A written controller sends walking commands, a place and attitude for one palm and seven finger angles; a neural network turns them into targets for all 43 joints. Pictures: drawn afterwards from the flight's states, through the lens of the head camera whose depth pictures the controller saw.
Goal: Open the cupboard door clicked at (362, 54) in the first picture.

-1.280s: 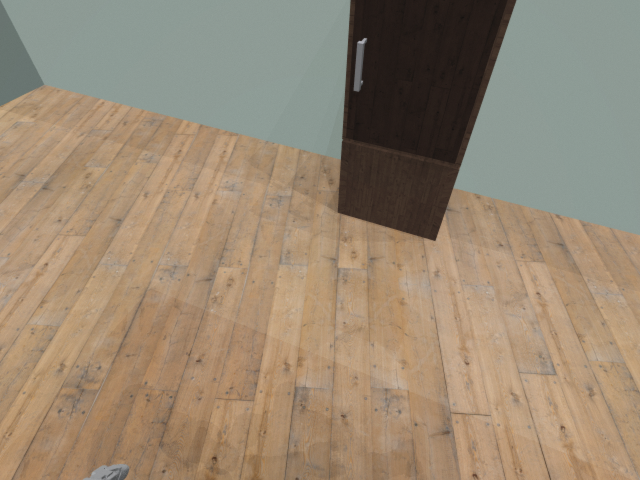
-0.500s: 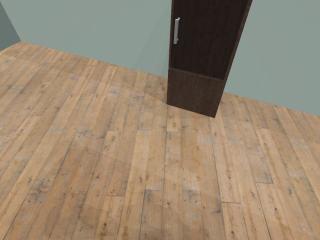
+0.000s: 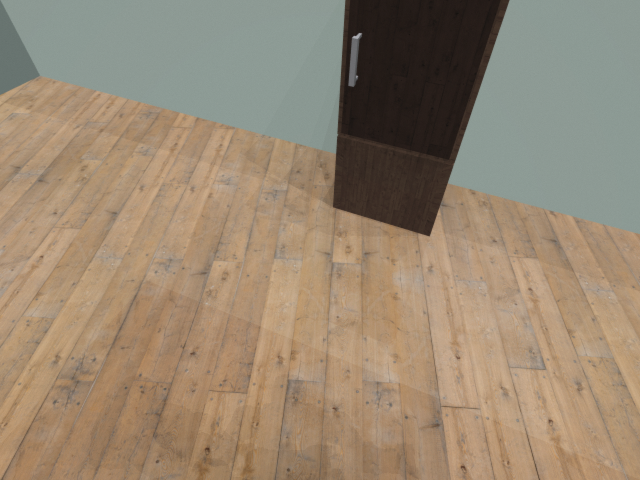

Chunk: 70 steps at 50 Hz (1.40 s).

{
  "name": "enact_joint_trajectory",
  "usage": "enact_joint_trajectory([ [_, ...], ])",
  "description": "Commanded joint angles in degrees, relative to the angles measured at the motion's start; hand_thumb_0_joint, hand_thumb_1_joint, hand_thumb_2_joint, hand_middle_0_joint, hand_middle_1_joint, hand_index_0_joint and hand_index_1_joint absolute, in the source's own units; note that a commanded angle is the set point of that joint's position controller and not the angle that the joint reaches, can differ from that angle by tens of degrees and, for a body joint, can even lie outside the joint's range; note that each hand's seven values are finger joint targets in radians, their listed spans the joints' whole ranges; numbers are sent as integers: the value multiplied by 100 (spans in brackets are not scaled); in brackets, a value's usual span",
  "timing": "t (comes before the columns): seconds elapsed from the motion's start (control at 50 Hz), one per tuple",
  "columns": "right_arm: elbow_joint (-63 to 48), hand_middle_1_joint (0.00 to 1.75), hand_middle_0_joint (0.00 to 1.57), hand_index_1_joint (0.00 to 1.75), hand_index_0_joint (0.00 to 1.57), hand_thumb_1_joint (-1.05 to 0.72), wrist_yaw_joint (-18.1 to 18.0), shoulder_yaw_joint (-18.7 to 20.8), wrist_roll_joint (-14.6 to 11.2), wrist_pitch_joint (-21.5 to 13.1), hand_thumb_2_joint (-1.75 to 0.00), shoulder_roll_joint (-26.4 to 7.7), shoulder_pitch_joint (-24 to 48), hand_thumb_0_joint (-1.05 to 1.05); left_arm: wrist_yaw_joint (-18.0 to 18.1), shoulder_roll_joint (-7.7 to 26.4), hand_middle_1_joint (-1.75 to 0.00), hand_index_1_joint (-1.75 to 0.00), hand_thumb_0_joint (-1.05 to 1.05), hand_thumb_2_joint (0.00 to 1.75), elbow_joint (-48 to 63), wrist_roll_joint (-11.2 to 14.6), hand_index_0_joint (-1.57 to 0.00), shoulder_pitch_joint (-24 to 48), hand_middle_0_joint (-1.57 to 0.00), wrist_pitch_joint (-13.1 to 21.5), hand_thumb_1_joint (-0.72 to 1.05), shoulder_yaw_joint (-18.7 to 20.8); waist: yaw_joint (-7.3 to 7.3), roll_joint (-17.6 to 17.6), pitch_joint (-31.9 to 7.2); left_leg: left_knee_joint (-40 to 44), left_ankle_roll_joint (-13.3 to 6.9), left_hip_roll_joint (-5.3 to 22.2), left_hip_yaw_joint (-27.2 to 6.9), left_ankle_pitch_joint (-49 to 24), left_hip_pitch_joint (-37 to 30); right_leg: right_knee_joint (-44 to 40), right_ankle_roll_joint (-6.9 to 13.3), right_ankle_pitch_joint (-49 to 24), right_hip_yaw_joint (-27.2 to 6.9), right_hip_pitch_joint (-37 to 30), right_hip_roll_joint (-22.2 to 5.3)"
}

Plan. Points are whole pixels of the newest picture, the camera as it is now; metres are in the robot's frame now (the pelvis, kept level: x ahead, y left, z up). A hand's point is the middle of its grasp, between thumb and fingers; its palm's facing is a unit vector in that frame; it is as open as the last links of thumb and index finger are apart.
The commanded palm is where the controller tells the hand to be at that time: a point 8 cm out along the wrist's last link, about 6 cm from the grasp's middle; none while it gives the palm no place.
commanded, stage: look at it before walking up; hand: left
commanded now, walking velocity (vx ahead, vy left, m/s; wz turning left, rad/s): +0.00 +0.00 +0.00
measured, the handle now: (355, 60) +1.33 -0.03 -0.06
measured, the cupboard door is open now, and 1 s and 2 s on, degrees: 0 0 0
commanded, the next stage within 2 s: walk to a spot facing it in 0.16 s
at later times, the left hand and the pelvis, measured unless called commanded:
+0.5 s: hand out of the picture +0.05 +0.23 -0.18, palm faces +0.06 -0.97 -0.24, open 7.3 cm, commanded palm none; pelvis +0.04 +0.01 -0.01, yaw +3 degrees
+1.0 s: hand (210, 381) +0.31 +0.21 -0.19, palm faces +0.05 -0.99 -0.16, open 7.4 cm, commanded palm none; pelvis +0.22 +0.03 -0.02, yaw +5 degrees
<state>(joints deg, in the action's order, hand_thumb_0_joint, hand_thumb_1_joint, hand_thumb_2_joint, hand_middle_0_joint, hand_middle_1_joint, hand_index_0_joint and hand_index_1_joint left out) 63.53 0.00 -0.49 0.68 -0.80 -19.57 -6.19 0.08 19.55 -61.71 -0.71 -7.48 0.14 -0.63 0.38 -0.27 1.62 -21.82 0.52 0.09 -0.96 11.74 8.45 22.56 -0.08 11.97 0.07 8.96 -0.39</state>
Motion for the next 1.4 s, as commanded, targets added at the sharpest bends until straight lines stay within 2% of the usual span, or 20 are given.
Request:
enact_joint_trajectory([
  [0.0, -366, 30, 20, 30, 20, -90, -56, 256, -28, -112, -90, -1178, 278, 0, 59, 1184, -30, -30, 0, 90, 337, -4, -20, 192, -20, 147, 90, 263, -29, -3, -373, 334, -208, 655, -505, -827, -78, -390, 169, -770, -579, -101, -652],
  [0.24, -355, 30, 20, 30, 20, -90, -66, 249, -32, -112, -90, -1191, 323, 0, 57, 1202, -30, -30, 0, 90, 310, 6, -20, 165, -20, 157, 90, 254, -31, -15, -398, 351, -193, 669, -462, -948, -193, -432, 168, -978, -573, -165, -677],
  [0.28, -188, 30, 20, 30, 20, -90, -25, 70, 13, -3, -90, -427, -55, 0, 86, 484, -30, -30, 0, 90, 125, 9, -20, -278, -20, 49, 90, 109, -16, -63, -510, 225, -97, 574, -352, -261, -104, -427, 53, 8, -507, -237, -668],
  [0.36, -261, 30, 20, 30, 20, -90, 18, 90, 86, 84, -90, -335, -265, 0, 8, 714, -30, -30, 0, 90, 115, -58, -20, -681, -20, -41, 90, 245, 119, -570, 282, -365, -120, 156, -145, 1608, 1144, -817, 299, 2393, -1038, -29, -901],
  [0.42, -486, 30, 20, 30, 20, -90, 38, 158, 81, 54, -90, -214, -246, 0, 35, 868, -30, -30, 0, 90, 167, -75, -20, -1106, -20, 25, 90, 379, 221, -1046, 575, -1667, -120, 165, 227, 1500, 1837, -1384, 798, 2937, -1845, -98, -1703],
  [0.5, -368, 30, 20, 30, 20, -90, 86, 209, 28, -87, -90, 61, -1084, 0, 29, 597, -30, -30, 0, 90, 297, -67, -20, -816, -20, 132, 90, 410, -252, -368, 512, -711, -198, 268, 407, 965, 541, -511, 701, 1801, -716, 655, -1466],
  [0.52, -194, 30, 20, 30, 20, -90, 64, 235, 25, -133, -90, 22, -1655, 0, 18, 343, -30, -30, 0, 90, 359, -45, -20, -736, -20, 113, 90, 373, -438, 228, 442, -77, -260, 348, 31, 1000, -227, 316, 458, 1650, -159, 1215, -981],
  [0.54, 6, 30, 20, 30, 20, -90, 2, 386, 89, -189, -90, -439, -2337, 0, -30, -59, -30, -30, 0, 90, 484, 4, -20, -703, -20, 101, 90, 296, -647, 1667, 363, 763, -661, 1358, -1740, 1664, -861, 2117, 70, 1553, 645, 2180, -211],
  [0.56, 122, 30, 20, 30, 20, -90, -84, 436, 86, -200, -90, -625, -2823, 0, -20, -211, -30, -30, 0, 90, 732, -31, -20, -349, -20, 159, 90, 242, -721, 1743, 586, 1386, -1055, 2079, -2939, 1464, -1027, 3265, -6, 2142, 532, 3053, 35],
  [0.64, -31, 30, 20, 30, 20, -90, -146, 260, 26, -335, -90, 111, -2272, 0, -92, -280, -30, -30, 0, 90, 511, -97, -20, -405, -20, 222, 90, 340, -315, 387, 881, 1286, -1151, 1758, -1925, 9, -541, 4163, 7, 840, 17, 3113, -664],
  [0.7, 61, 30, 20, 30, 20, -90, -200, 257, -15, -441, -90, 298, -2427, 0, -118, -491, -30, -30, 0, 90, 420, -76, -20, -605, -20, 184, 90, 332, -194, 463, 484, 1112, -1068, 1404, -1066, -1400, -850, 4076, -117, 367, 212, 2966, -662],
  [0.9, 441, 30, 20, 30, 20, -90, -252, 296, 51, -457, -90, 532, -2839, 0, -150, -813, -30, -30, 0, 90, 824, -5, -20, 565, -20, 212, 90, 348, -393, 785, 896, 1096, -962, 1276, -253, -2516, -798, 1743, 24, -203, 753, 2373, -404],
  [0.98, 391, 30, 20, 30, 20, -90, -265, 372, 15, -439, -90, 291, -2588, 0, -92, -558, -30, -30, 0, 90, 473, -56, -20, -822, -20, 315, 90, 461, 285, 677, 71, -729, -736, 1208, 31, -4625, -951, 1088, 331, -194, 894, 550, 32],
  [1.0, 318, 30, 20, 30, 20, -90, -232, 383, -4, -435, -90, 318, -2514, 0, -53, -287, -30, -30, 0, 90, 232, -98, -20, -1713, -20, 375, 90, 557, 667, 296, -432, -1934, -555, 1030, 96, -3966, -139, 887, 464, -459, 603, -912, -150],
  [1.02, 180, 30, 20, 30, 20, -90, -149, 346, -74, -450, -90, 609, -2734, 0, 36, 303, -30, -30, 0, 90, 48, -170, -20, -2500, -20, 441, 90, 719, 876, -877, -1230, -3920, -332, 287, 422, -1264, 1357, 541, 938, -342, -1386, -2445, -1731],
  [1.04, 35, 30, 20, 30, 20, -90, -149, 309, -85, -449, -90, 782, -2787, 0, 62, 696, -30, -30, 0, 90, -71, -59, -20, -2721, -20, 427, 90, 782, 660, -1412, -1644, -5703, -276, -223, 108, 1864, 2221, -341, 1416, -447, -3377, -2550, -2867],
  [1.1, -142, 30, 20, 30, 20, -90, -73, 395, -7, -350, -90, 841, -1700, 0, 89, -155, -30, -30, 0, 90, 235, -22, -20, -1276, -20, 401, 90, 583, 265, -73, 186, -5882, -399, 675, -192, 816, 2532, -1019, 1040, 1113, -1946, -26, -2384],
  [1.14, -104, 30, 20, 30, 20, -90, -31, 343, 58, -167, -90, 1113, -1802, 0, 87, -589, -30, -30, 0, 90, 241, -75, -20, -977, -20, 477, 90, 389, -99, -140, 527, -5394, -286, 752, -105, 440, 2096, -1118, 707, 293, -702, 1023, -1914],
  [1.2, -125, 30, 20, 30, 20, -90, 16, 372, 67, 2, -90, 1132, -1939, 0, 95, -655, -30, -30, 0, 90, 192, -94, -20, -1006, -20, 520, 90, 349, -335, -526, 470, -4795, -112, 800, 83, 108, 2175, -1259, 599, -232, 203, 1130, -1685],
  [1.38, -1024, 30, 20, 30, 20, -90, 255, 315, 63, -52, -90, 909, -6, 0, 132, -288, -30, -30, 0, 90, 184, -77, -20, -1635, -20, 502, 90, 388, 114, -510, 532, -2165, -43, 673, 785, -390, 2481, -760, 531, -2505, 1069, -351, -1701],
])
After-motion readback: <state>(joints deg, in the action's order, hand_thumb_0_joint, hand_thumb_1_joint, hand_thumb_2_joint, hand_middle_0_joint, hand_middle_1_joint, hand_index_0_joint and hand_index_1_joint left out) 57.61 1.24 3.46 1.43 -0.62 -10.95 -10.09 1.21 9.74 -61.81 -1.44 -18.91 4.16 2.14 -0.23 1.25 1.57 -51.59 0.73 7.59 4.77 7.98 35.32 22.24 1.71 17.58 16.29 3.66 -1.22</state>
